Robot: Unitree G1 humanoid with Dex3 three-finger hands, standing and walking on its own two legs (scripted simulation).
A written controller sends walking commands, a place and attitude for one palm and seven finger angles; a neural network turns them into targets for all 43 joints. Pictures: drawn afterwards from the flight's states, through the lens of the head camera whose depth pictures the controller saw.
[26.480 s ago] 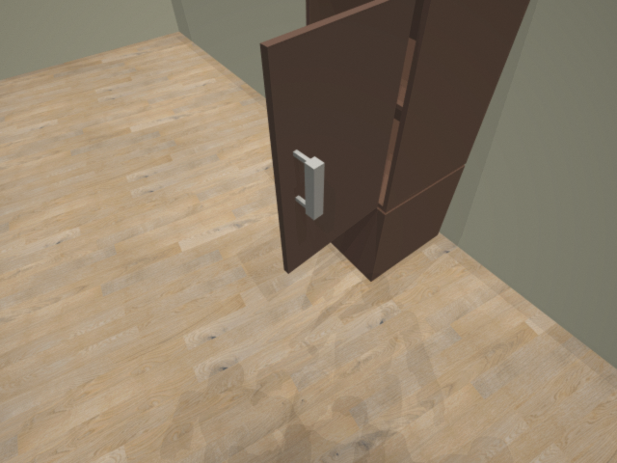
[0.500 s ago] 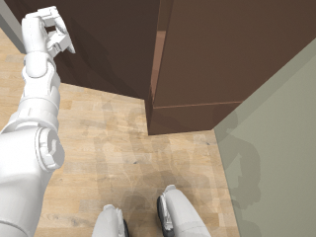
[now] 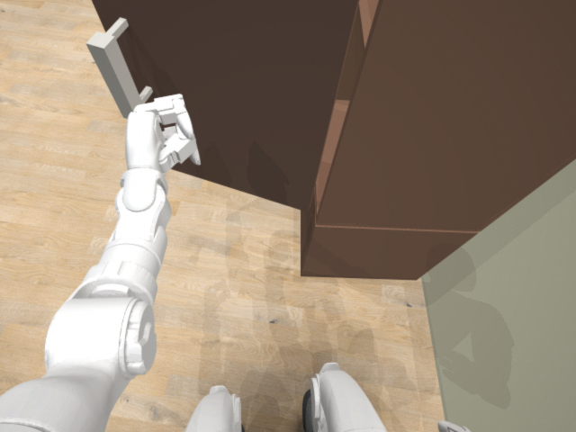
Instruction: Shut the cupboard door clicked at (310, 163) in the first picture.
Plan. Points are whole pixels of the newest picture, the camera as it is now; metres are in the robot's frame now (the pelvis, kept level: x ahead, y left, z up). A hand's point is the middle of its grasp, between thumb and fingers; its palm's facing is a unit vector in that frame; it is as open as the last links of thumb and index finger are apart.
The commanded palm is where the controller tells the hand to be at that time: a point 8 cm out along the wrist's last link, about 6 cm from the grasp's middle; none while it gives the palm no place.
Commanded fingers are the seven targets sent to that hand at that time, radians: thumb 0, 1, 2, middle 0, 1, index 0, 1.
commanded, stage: draw the hand back to the body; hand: left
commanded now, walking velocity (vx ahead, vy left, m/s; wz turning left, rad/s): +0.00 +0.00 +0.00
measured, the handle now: (127, 71) +0.65 +0.20 +0.05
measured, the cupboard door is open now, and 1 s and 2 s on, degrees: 73 73 73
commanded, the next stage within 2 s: step back with the hand held close in 1.60 s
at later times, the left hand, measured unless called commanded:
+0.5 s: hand (117, 181) +0.38 +0.15 +0.14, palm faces -0.01 -1.00 -0.04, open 3.1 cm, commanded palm +0.34 +0.21 +0.14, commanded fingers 0.00 0.90 0.90 -1.16 -1.35 -1.16 -1.35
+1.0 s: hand out of the picture +0.27 +0.24 +0.21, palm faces +0.37 -0.88 -0.30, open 4.4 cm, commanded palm +0.22 +0.28 +0.23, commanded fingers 0.00 0.90 0.90 -0.47 -0.60 -0.47 -0.60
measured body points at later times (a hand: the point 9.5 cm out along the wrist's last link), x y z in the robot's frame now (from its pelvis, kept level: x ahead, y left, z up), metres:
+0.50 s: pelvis +0.01 +0.00 +0.05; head +0.05 -0.01 +0.50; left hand +0.38 +0.21 +0.14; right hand +0.10 -0.26 -0.06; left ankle -0.01 +0.11 -0.65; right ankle +0.04 -0.12 -0.65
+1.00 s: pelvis +0.03 +0.00 +0.09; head +0.01 -0.02 +0.54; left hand +0.24 +0.29 +0.23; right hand +0.24 -0.19 +0.01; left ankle -0.01 +0.11 -0.65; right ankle +0.04 -0.12 -0.65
